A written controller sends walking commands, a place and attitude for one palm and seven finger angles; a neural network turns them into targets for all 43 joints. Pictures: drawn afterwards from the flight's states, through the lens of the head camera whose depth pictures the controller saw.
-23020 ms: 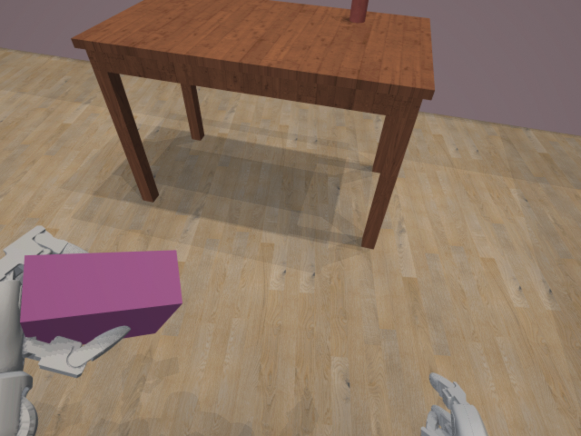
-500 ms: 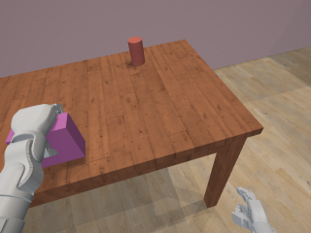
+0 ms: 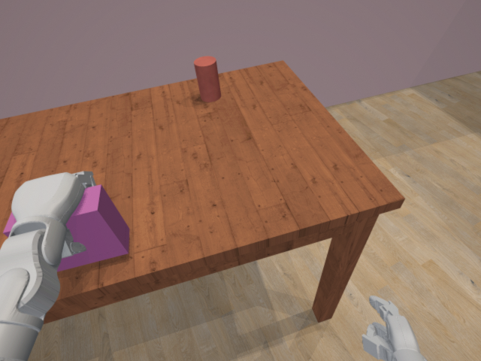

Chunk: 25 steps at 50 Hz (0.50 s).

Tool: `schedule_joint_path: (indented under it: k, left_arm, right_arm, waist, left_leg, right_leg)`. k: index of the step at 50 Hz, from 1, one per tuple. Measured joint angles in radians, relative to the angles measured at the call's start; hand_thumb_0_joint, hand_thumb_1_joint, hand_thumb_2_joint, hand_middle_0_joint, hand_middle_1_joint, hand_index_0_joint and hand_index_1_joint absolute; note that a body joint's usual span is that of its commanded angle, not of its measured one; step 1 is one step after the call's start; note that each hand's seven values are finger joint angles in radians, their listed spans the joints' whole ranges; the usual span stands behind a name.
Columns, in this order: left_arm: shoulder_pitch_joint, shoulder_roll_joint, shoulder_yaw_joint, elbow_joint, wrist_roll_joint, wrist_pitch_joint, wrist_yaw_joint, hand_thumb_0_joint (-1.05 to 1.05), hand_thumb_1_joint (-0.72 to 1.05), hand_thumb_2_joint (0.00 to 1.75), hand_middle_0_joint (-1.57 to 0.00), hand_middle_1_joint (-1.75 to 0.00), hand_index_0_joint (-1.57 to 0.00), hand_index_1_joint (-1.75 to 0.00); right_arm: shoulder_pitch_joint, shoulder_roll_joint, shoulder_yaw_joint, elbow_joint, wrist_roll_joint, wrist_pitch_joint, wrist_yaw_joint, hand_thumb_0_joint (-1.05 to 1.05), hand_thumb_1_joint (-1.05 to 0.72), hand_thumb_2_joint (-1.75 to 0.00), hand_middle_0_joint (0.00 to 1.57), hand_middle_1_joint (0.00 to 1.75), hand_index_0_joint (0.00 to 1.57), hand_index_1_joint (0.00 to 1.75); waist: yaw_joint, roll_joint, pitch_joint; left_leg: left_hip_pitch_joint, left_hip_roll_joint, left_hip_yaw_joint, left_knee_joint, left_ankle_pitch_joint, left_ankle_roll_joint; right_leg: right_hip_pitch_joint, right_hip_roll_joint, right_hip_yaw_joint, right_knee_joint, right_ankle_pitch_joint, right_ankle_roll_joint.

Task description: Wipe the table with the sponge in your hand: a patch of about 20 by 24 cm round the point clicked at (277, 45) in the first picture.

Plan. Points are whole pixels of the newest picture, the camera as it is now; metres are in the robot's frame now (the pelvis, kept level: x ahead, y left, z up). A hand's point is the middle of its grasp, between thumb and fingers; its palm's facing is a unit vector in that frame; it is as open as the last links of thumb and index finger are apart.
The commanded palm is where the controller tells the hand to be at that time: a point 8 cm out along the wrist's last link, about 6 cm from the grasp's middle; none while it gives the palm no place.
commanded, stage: lower the sponge onto the table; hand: left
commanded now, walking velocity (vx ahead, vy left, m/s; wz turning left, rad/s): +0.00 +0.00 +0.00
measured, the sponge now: (81, 237) +0.26 +0.33 +0.06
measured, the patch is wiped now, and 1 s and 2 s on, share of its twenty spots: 0.00 0.10 0.45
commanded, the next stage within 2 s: wipe forward along the first lane in 0.70 s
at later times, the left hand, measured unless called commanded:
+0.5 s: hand (72, 226) +0.27 +0.33 +0.10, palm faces -0.03 -0.03 -1.00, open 9.8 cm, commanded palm +0.25 +0.33 +0.16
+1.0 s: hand (75, 220) +0.28 +0.34 +0.09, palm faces -0.04 -0.01 -1.00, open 9.8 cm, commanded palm +0.27 +0.34 +0.14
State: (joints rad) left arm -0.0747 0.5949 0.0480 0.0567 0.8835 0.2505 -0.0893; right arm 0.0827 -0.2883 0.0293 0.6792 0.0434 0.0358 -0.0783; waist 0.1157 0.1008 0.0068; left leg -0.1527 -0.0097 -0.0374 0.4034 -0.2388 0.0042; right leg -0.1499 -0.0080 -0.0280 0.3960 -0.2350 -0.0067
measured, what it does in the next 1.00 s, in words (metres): stands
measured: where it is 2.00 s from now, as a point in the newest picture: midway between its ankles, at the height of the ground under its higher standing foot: outside the picture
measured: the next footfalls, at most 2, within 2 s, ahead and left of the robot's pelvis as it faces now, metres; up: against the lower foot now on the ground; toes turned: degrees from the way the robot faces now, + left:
none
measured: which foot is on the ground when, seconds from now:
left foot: down 0.00-1.00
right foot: down 0.00-1.00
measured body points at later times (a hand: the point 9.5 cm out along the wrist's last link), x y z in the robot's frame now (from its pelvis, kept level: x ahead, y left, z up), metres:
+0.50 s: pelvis -0.01 +0.00 +0.00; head +0.00 -0.04 +0.45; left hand +0.26 +0.33 +0.15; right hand +0.21 -0.23 -0.10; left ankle -0.01 +0.12 -0.74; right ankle -0.01 -0.12 -0.74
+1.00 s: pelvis +0.00 +0.00 +0.00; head +0.00 -0.04 +0.45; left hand +0.28 +0.33 +0.15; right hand +0.20 -0.24 -0.11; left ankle -0.01 +0.12 -0.74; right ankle -0.01 -0.12 -0.74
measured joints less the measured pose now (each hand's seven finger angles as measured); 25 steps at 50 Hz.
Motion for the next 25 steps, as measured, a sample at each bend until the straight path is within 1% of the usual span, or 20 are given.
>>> schedule_joint_path:
  k: [4,11,20,25]
  left_arm:
    - [-0.014,-0.004,-0.003,0.031,0.006,0.001,0.024,0.0,-0.47,1.04,-0.76,-1.35,-0.76,-1.35]
    - [-0.019,-0.012,-0.007,0.05,0.011,0.015,0.03,0.0,-0.47,1.04,-0.76,-1.35,-0.76,-1.35]
    - [-0.015,-0.023,-0.012,0.079,0.019,-0.006,0.039,0.0,-0.47,1.04,-0.76,-1.35,-0.76,-1.35]
    - [-0.009,-0.027,-0.01,0.087,0.024,-0.018,0.056,0.0,-0.47,1.04,-0.76,-1.35,-0.76,-1.35]
  right_arm:
    - [0.0,0.005,-0.001,0.007,0.001,-0.003,-0.001,0.01,-0.91,-0.89,0.21,0.3,0.2,0.3]
    - [-0.003,0.006,-0.001,0.008,0.003,-0.004,-0.001,0.01,-0.91,-0.89,0.21,0.3,0.2,0.3]
    - [0.0,0.006,-0.005,0.009,0.004,-0.005,-0.002,0.01,-0.91,-0.89,0.21,0.3,0.2,0.3]
    - [0.004,0.006,-0.009,0.012,0.004,-0.007,-0.005,0.01,-0.91,-0.89,0.21,0.3,0.2,0.3]
  waist:
    - [-0.001,-0.003,0.0]
    - [-0.007,-0.001,-0.003]
    - [-0.008,-0.004,-0.004]
    - [-0.008,-0.007,-0.005]
  left_leg:
    - [-0.003,0.0,-0.001,0.002,0.001,-0.001]
    - [-0.005,0.0,0.002,0.001,0.005,0.0]
    - [-0.01,0.0,0.003,0.005,0.005,0.0]
    - [-0.015,0.001,0.003,0.01,0.003,0.0]
  right_leg:
    - [-0.003,0.0,0.0,0.002,0.001,-0.001]
    - [-0.006,0.0,0.002,0.002,0.005,0.0]
    - [-0.012,0.0,0.004,0.007,0.006,0.0]
    - [-0.015,0.001,0.003,0.009,0.005,0.0]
